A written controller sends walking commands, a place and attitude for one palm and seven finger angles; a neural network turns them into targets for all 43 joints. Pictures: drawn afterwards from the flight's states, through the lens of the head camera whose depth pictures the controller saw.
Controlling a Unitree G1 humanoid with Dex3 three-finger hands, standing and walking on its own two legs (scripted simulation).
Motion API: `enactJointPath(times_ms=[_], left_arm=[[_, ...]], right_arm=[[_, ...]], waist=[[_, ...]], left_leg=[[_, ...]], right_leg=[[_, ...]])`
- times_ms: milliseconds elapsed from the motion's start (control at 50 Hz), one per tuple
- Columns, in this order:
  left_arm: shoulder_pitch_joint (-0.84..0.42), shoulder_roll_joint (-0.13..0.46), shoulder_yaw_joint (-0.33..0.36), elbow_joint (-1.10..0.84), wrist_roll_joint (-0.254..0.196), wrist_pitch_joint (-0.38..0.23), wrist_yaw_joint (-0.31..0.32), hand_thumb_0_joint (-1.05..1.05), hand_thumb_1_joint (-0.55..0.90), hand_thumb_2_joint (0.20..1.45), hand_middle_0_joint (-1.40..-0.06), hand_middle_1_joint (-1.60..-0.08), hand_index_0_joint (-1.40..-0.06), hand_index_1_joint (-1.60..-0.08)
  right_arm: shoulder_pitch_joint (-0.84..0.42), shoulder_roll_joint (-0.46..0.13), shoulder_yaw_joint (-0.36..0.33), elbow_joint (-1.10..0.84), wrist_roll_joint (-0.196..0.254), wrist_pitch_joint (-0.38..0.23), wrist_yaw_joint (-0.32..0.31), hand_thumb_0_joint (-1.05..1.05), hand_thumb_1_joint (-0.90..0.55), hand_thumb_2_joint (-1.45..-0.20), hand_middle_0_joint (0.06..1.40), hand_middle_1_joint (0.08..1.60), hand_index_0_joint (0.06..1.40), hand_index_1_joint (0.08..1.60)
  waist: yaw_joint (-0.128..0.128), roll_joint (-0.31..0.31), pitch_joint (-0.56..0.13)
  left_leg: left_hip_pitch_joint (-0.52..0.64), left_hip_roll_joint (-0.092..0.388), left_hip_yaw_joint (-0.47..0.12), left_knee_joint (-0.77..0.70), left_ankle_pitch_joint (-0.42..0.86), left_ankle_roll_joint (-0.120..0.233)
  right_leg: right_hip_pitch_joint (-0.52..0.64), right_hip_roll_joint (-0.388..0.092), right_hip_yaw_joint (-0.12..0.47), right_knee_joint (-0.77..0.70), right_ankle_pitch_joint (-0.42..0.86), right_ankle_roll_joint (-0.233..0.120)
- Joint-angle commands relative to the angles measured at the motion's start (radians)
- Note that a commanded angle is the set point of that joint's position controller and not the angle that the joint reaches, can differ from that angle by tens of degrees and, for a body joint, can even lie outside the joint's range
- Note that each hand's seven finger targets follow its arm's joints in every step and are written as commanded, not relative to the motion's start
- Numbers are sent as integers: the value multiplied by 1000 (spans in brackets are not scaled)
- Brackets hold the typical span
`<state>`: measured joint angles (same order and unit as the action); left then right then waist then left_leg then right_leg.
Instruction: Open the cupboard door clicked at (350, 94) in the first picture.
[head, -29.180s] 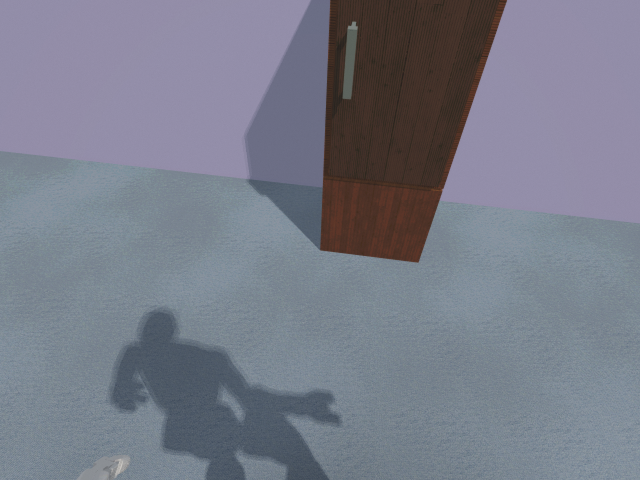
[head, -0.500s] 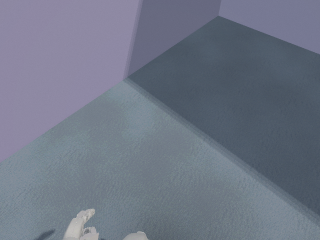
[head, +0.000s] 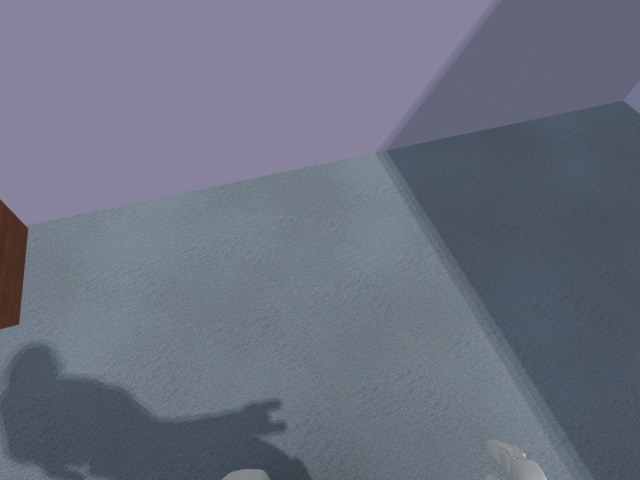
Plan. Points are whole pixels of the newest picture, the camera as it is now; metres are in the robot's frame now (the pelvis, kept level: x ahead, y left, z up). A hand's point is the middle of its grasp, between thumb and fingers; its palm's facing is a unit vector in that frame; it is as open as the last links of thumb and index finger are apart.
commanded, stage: turn to face it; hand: left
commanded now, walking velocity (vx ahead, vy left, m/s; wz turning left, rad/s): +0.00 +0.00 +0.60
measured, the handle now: out of the picture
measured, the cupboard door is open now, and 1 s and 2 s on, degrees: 44 44 44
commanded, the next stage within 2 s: take the last steps up to it in 1.84 s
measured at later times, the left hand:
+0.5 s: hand out of the picture +0.12 +0.20 -0.13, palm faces +0.22 -0.94 -0.25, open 7.4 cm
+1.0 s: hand out of the picture -0.09 +0.15 -0.16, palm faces +0.61 -0.75 -0.25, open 7.4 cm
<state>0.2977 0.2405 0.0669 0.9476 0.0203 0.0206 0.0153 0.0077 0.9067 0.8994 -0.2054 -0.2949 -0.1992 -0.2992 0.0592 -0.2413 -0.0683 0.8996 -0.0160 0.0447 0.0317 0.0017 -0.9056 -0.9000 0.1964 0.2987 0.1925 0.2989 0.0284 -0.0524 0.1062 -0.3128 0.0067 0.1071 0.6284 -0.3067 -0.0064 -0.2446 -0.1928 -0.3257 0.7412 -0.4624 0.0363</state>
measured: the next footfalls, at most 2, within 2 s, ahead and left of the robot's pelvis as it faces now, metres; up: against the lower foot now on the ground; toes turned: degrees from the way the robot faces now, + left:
right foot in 0.52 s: +0.06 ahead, -0.13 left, +0.00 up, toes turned +14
left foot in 1.02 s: -0.01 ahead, +0.08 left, +0.00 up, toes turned +42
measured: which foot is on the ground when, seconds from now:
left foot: down 0.00-0.52, up 0.54-1.00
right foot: up 0.00-0.50, down 0.52-1.00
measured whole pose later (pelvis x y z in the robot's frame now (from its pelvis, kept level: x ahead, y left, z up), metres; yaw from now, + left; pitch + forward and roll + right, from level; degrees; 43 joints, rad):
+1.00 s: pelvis +0.01 -0.03 +0.01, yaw +36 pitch +0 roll +1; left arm 0.29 0.22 0.06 0.93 0.03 0.01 0.02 0.01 0.91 0.90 -0.21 -0.29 -0.20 -0.30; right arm 0.07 -0.25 -0.07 0.93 -0.01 0.07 0.03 0.00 -0.91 -0.90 0.20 0.30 0.19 0.30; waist 0.03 -0.04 0.11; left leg -0.34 0.01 0.10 0.71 -0.39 -0.04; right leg -0.17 -0.17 -0.33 0.61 -0.41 0.02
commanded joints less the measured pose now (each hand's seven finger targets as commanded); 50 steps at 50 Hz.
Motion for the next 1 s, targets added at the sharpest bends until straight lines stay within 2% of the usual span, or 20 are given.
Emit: enactJointPath(times_ms=[0, 40, 80, 140, 300, 380, 440, 460, 480, 500, 520, 540, 560, 600, 620, 740, 900, 940, 960, 980], left_arm=[[-159, 105, 15, -177, -3, -2, 3, 0, 900, 900, -200, -300, -200, -300], [-134, 94, 26, -124, 1, 5, 1, 0, 900, 900, -200, -300, -200, -300], [-104, 99, 29, -97, 2, 11, -6, 0, 900, 900, -200, -300, -200, -300], [-87, 91, 27, -87, 2, 9, -5, 0, 900, 900, -200, -300, -200, -300], [-205, 74, 18, -143, -5, 2, -1, 0, 900, 900, -200, -300, -200, -300], [-223, 60, 15, -159, -14, -2, 4, 0, 900, 900, -200, -300, -200, -300], [-150, 64, 18, -143, -20, -12, 8, 0, 900, 900, -200, -300, -200, -300], [-104, 80, 23, -128, -19, -20, 11, 0, 900, 900, -200, -300, -200, -300], [-62, 139, 35, -120, -10, -31, 18, 0, 900, 900, -200, -300, -200, -300], [-57, 229, 50, -124, 4, -35, 28, 0, 900, 900, -200, -300, -200, -300], [-56, 216, 38, -123, -2, -28, 29, 0, 900, 900, -200, -300, -200, -300], [-130, 146, 21, -133, -5, -32, 31, 0, 900, 900, -200, -300, -200, -300], [-167, 119, 15, -142, -8, -34, 29, 0, 900, 900, -200, -300, -200, -300], [-190, 85, 4, -146, -12, -34, 24, 0, 900, 900, -200, -300, -200, -300], [-166, 84, 4, -144, -12, -39, 23, 0, 900, 900, -200, -300, -200, -300], [-36, 108, 15, -108, -6, -42, 24, 0, 900, 900, -200, -300, -200, -300], [23, 152, 35, -77, 13, -33, 17, 0, 900, 900, -200, -300, -200, -300], [6, 176, 43, -79, 10, -34, 11, 0, 900, 900, -200, -300, -200, -300], [-15, 183, 47, -80, 3, -34, 8, 0, 900, 900, -200, -300, -200, -300], [-33, 168, 43, -92, -5, -31, 1, 0, 900, 900, -200, -300, -200, -300]], right_arm=[[245, -277, -59, -5, 0, -12, -29, 0, -900, -900, 200, 300, 200, 300], [136, -216, -45, -39, -5, -23, -49, 0, -900, -900, 200, 300, 200, 300], [98, -187, -32, -48, -2, -31, -51, 0, -900, -900, 200, 300, 200, 300], [112, -180, -30, -43, 1, -40, -51, 0, -900, -900, 200, 300, 200, 300], [188, -175, -41, -14, -6, -36, -46, 0, -900, -900, 200, 300, 200, 300], [180, -175, -49, -17, -12, -26, -47, 0, -900, -900, 200, 300, 200, 300], [145, -172, -56, -28, -6, -21, -48, 0, -900, -900, 200, 300, 200, 300], [130, -157, -55, -34, 1, -20, -46, 0, -900, -900, 200, 300, 200, 300], [143, -111, -51, -37, 12, -23, -40, 0, -900, -900, 200, 300, 200, 300], [157, -52, -43, -57, 16, -24, -38, 0, -900, -900, 200, 300, 200, 300], [147, -107, -52, -51, 3, -14, -36, 0, -900, -900, 200, 300, 200, 300], [161, -100, -52, -22, -4, -1, -31, 0, -900, -900, 200, 300, 200, 300], [168, -87, -51, -2, -4, 10, -26, 0, -900, -900, 200, 300, 200, 300], [180, -69, -45, 15, 1, 20, -14, 0, -900, -900, 200, 300, 200, 300], [164, -67, -40, 13, 1, 20, -11, 0, -900, -900, 200, 300, 200, 300], [70, -53, -30, 0, 0, 28, -8, 0, -900, -900, 200, 300, 200, 300], [-26, -34, -8, -48, 7, 5, -2, 0, -900, -900, 200, 300, 200, 300], [19, -51, -12, -47, 6, -2, -5, 0, -900, -900, 200, 300, 200, 300], [78, -73, -19, -37, 2, -7, -6, 0, -900, -900, 200, 300, 200, 300], [164, -132, -35, -15, -3, -16, -8, 0, -900, -900, 200, 300, 200, 300]], waist=[[-132, 193, -206], [-86, 264, -172], [-50, 194, -141], [-34, 132, -164], [-63, 206, -158], [-63, 226, -169], [-26, 228, -200], [0, 185, -215], [18, 25, -245], [27, -267, -245], [20, -187, -212], [-27, -125, -149], [-49, -153, -122], [-73, -138, -100], [-66, -136, -96], [-18, -98, -100], [16, -171, -101], [-15, -153, -124], [-56, -118, -154], [-109, 0, -219]], left_leg=[[311, 429, -442, -249, 629, 250], [243, 309, -381, -263, 561, 190], [215, 246, -320, -282, 574, 156], [223, 224, -304, -280, 591, 159], [236, 208, -408, -260, 551, 181], [168, 189, -468, -223, 564, 174], [84, 153, -495, -170, 536, 142], [9, 116, -480, -131, 435, 106], [-158, 47, -399, -32, 181, 44], [-333, -103, -191, 233, -276, -40], [-288, -59, -191, 455, -341, -35], [-292, -25, -212, 566, -248, -40], [-295, -7, -189, 616, -197, -54], [-293, 10, -153, 643, -87, -68], [-289, 12, -139, 630, -65, -73], [-297, 28, -95, 492, -83, -81], [-142, 15, -3, 142, -152, -38], [-32, -9, 28, 18, -86, -21], [84, -19, 30, -94, 15, -9], [281, 45, -50, -190, 217, 25]], right_leg=[[-370, 33, 287, 442, -172, 34], [-380, 46, 322, 478, -37, 50], [-366, 62, 334, 487, 65, 58], [-339, 74, 335, 449, 108, 70], [-313, 117, 336, 251, 70, 77], [-181, 164, 326, 54, 29, 56], [7, 196, 315, -163, 140, 38], [137, 177, 319, -309, 257, 34], [332, 29, 437, -416, 323, 1], [414, -260, 698, -431, 491, -116], [234, -335, 662, -422, 578, -188], [173, -246, 549, -419, 584, -182], [144, -188, 501, -410, 620, -158], [132, -111, 332, -390, 704, -110], [142, -98, 303, -384, 747, -99], [234, -146, 255, -369, 785, -117], [224, -201, 195, -283, 846, -138], [184, -201, 158, -213, 849, -116], [132, -184, 115, -122, 805, -84], [1, -142, 84, 61, 647, -32]])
